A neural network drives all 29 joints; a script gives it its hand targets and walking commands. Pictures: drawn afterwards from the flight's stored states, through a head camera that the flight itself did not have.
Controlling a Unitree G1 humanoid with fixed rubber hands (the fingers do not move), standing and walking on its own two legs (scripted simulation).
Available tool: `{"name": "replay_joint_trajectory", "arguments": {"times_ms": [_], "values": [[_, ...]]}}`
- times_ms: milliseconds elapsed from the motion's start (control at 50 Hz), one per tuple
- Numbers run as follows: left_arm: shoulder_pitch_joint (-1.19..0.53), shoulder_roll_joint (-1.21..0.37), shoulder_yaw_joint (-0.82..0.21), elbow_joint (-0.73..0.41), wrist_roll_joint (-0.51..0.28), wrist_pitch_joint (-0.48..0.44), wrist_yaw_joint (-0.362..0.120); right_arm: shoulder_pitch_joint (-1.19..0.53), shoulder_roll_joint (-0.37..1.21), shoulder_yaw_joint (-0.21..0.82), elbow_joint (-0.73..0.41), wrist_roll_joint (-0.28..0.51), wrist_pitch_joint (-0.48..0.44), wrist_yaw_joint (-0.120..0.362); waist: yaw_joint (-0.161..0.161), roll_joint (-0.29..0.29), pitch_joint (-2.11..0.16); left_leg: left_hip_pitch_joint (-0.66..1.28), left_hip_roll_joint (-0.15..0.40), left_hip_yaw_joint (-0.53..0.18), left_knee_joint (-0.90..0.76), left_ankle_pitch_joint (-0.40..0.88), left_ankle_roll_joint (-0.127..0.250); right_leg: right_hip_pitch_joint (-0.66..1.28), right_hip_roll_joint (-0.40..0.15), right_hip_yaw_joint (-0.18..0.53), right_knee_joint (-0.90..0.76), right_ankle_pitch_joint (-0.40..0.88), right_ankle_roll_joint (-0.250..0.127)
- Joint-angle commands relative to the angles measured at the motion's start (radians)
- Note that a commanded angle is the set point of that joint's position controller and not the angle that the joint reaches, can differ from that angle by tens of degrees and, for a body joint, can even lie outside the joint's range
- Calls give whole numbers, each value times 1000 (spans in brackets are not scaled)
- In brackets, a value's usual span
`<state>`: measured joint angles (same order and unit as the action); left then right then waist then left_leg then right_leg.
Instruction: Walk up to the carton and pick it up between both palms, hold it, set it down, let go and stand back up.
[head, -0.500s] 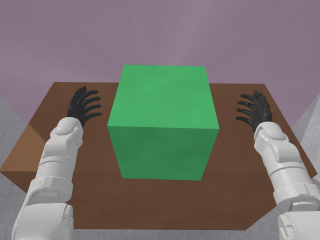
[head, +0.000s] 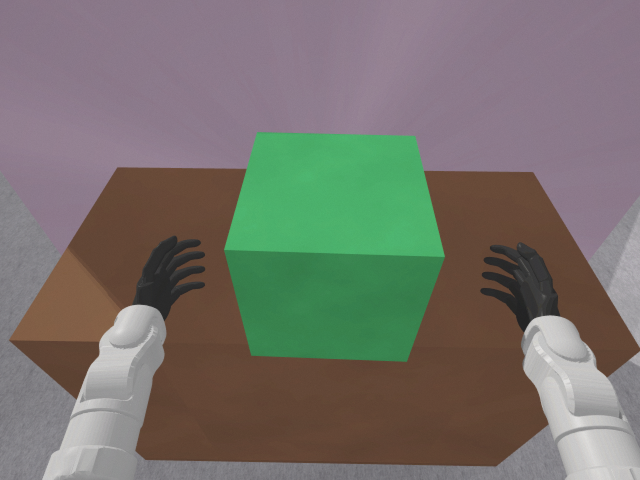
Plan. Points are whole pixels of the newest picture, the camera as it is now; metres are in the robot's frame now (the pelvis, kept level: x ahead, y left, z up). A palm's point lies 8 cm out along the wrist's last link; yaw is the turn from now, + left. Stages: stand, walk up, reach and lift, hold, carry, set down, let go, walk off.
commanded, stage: set down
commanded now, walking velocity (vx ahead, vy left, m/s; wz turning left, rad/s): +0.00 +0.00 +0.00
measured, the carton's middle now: (332, 247) +0.46 +0.02 +0.03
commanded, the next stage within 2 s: none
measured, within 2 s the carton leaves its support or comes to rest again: neither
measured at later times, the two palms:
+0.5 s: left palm (149, 368) +0.26 +0.24 +0.02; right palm (531, 374) +0.26 -0.22 +0.03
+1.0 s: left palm (153, 423) +0.21 +0.24 -0.02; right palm (528, 429) +0.21 -0.22 -0.02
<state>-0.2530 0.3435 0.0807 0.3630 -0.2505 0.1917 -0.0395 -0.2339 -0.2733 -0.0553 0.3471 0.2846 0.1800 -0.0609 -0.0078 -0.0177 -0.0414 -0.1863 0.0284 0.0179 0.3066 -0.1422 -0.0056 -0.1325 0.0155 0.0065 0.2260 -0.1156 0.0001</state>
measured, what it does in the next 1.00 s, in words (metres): stands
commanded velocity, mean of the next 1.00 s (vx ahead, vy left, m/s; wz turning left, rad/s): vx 0.00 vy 0.00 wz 0.00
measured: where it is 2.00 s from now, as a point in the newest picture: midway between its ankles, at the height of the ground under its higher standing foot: outside the picture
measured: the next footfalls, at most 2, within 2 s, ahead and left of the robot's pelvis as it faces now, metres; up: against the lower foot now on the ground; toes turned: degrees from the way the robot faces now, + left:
none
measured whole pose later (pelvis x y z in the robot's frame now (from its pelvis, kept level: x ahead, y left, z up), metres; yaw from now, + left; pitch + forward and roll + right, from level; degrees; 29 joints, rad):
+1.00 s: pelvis +0.02 +0.00 +0.00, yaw -1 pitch +0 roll -1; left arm 0.25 0.30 -0.04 0.37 -0.22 -0.18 -0.03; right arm 0.26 -0.20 0.02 0.39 0.23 -0.19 -0.03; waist 0.03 -0.02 -0.03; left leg -0.14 0.04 0.03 0.35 -0.21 -0.01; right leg -0.09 0.03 0.03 0.27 -0.17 0.00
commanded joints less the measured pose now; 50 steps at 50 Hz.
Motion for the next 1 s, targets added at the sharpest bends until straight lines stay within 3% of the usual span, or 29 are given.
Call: {"name": "replay_joint_trajectory", "arguments": {"times_ms": [0,60,120,160,220,320,420,460,540,620,680,760,860,920,980], "values": [[-210,153,39,-173,-11,-67,3,-223,-143,-61,-225,-16,-57,1,3,27,-271,84,-21,15,-11,174,-5,106,4,11,-3,141,-41],[-126,142,23,-212,-12,-112,6,-120,-129,-53,-239,-3,-82,10,13,63,-243,97,-17,14,-15,179,-13,110,5,15,-8,130,-48],[-79,138,1,-164,-33,-130,4,-77,-123,-45,-226,-6,-86,13,4,37,-173,74,-13,9,-21,142,-13,91,-5,24,-25,88,-49],[-93,163,-5,-192,-46,-163,11,-90,-122,-63,-259,-16,-102,15,2,33,-192,68,-12,8,-21,102,-11,74,-9,23,-19,51,-42],[-43,170,-9,-233,-66,-236,26,-27,-128,-65,-310,-11,-141,23,9,42,-251,69,-13,9,-9,151,-14,91,-3,20,6,108,-39],[99,134,-15,-151,-43,-274,3,95,-111,-11,-244,5,-186,21,10,29,-176,90,-12,2,6,227,-24,119,-12,41,-14,180,-42],[188,123,-28,-205,-25,-355,8,200,-113,-14,-279,10,-254,23,23,64,-190,94,-11,-1,-1,290,-41,138,4,36,-10,218,-51],[231,109,-40,-170,-30,-370,6,231,-102,5,-264,4,-275,25,19,37,-151,81,-8,-2,1,254,-37,122,-2,44,-16,187,-49],[277,113,-46,-159,-31,-411,6,283,-89,13,-241,-8,-324,31,27,41,-120,69,-6,0,-1,204,-42,101,-5,47,-10,135,-46],[280,102,-73,-133,-49,-466,9,295,-75,16,-212,-19,-368,32,11,35,-116,56,-6,6,11,161,-43,72,-3,48,8,109,-39],[318,114,-65,-123,-44,-496,15,316,-67,30,-213,-24,-399,34,31,13,-114,55,-6,6,23,149,-39,58,-4,56,23,102,-33],[326,103,-85,-100,-31,-487,20,328,-52,33,-155,-33,-406,34,33,45,-91,36,-4,13,19,112,-39,48,-10,57,27,65,-32],[370,82,-76,-90,7,-436,20,371,-45,22,-95,-53,-403,33,29,44,-94,52,1,8,12,118,-42,43,-4,49,26,72,-34],[435,72,-75,-106,36,-410,9,430,-33,32,-77,-49,-408,32,36,49,-71,78,-2,10,18,172,-47,65,-2,52,14,105,-35],[451,69,-66,-130,49,-383,7,452,-23,33,-94,-61,-405,35,43,55,-46,75,-3,13,2,138,-51,82,2,50,7,63,-43]]}}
